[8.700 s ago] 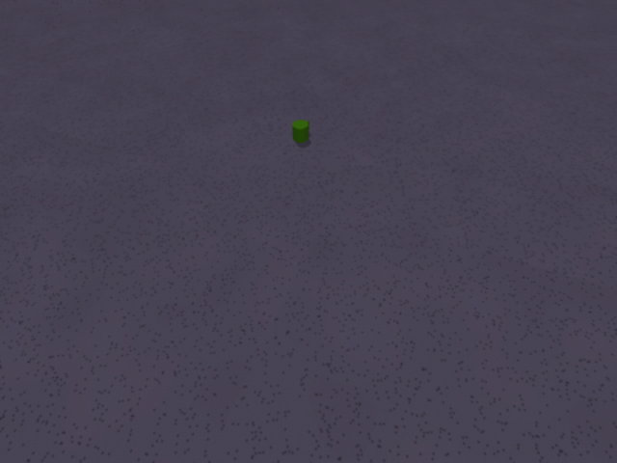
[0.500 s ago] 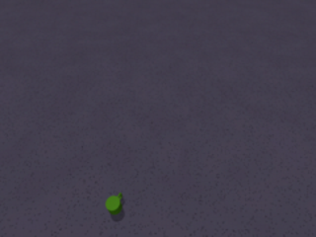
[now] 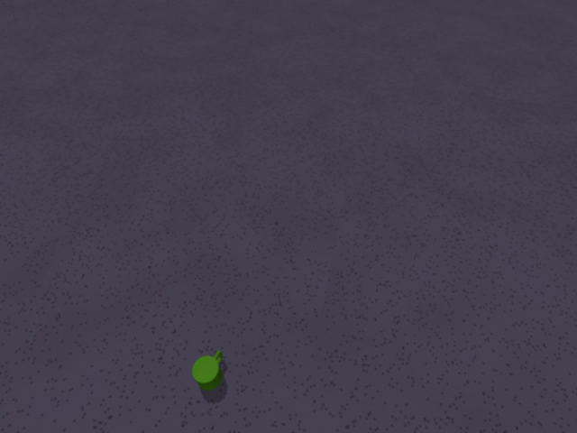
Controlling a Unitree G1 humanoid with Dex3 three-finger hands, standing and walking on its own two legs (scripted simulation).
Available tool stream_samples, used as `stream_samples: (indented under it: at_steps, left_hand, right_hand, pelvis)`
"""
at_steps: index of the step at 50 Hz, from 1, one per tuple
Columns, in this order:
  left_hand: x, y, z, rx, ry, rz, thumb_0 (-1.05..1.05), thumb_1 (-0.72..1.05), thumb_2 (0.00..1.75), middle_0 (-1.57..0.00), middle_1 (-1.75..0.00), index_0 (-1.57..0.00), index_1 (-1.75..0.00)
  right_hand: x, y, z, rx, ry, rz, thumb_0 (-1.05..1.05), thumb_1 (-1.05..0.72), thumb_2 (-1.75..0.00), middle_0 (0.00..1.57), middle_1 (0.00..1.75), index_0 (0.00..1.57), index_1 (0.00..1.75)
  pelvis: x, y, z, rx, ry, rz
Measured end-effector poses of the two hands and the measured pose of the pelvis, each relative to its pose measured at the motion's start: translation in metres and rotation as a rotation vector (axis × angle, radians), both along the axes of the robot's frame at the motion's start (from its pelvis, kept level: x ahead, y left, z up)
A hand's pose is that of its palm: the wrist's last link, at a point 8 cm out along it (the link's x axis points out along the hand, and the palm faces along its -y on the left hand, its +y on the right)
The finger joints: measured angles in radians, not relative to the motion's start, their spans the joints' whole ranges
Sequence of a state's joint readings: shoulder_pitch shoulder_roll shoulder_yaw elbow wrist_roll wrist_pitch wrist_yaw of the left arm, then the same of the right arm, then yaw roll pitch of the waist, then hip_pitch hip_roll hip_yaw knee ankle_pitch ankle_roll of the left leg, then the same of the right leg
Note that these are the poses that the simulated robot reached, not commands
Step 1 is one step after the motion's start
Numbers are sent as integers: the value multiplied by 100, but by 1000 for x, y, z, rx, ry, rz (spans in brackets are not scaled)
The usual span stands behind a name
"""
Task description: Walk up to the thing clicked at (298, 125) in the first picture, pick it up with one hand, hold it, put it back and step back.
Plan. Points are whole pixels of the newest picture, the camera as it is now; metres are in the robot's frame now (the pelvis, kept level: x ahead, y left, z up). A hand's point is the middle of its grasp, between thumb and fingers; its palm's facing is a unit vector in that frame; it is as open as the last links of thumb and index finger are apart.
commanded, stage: stand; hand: left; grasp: from above
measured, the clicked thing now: (210, 368) +0.43 +0.27 -0.74
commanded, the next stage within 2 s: rise first in 0.46 s
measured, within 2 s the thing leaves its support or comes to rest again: neither
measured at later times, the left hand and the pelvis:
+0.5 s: hand out of the picture +0.06 +0.25 -0.16, palm faces -0.03 -0.94 -0.35, open 7.4 cm; pelvis +0.00 +0.00 +0.00, yaw +0 degrees
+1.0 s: hand out of the picture +0.15 +0.26 -0.20, palm faces -0.09 -0.91 -0.40, open 12.5 cm; pelvis -0.01 +0.00 -0.05, yaw -1 degrees
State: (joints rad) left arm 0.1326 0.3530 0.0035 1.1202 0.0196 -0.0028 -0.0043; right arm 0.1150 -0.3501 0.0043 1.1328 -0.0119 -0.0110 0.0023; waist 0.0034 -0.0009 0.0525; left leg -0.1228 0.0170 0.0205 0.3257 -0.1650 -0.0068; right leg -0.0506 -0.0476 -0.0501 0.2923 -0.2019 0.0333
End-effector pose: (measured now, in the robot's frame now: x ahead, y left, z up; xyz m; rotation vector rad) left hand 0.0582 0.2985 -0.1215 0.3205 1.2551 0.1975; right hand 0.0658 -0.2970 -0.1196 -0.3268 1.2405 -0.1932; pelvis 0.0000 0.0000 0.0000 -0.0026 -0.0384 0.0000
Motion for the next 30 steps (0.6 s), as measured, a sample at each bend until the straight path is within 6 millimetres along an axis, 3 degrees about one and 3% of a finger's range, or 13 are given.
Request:
stream_samples:
  at_steps: [30]
  left_hand:
    - [5,-1,0,0,-14,8,0,89,91,-20,-31,-19,-31]
  right_hand:
    - [6,1,0,3,-19,-6,1,-90,-90,20,30,20,30]
  pelvis:
    - [2,0,-1,1,16,0]
